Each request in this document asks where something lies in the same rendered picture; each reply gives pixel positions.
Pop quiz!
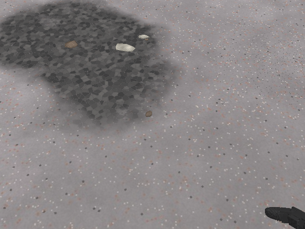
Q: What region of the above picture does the robot right hand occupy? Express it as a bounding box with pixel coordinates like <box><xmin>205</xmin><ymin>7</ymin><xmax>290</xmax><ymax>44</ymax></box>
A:
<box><xmin>265</xmin><ymin>206</ymin><xmax>305</xmax><ymax>229</ymax></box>

